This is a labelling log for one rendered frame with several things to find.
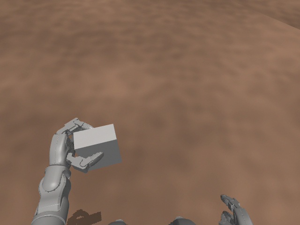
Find left robot arm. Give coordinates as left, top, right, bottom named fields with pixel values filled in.
left=31, top=165, right=71, bottom=225

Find carton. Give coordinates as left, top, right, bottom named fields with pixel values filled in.
left=73, top=124, right=122, bottom=171

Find right robot hand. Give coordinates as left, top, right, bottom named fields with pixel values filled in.
left=218, top=194, right=253, bottom=225

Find left robot hand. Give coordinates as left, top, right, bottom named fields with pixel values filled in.
left=49, top=118, right=104, bottom=173

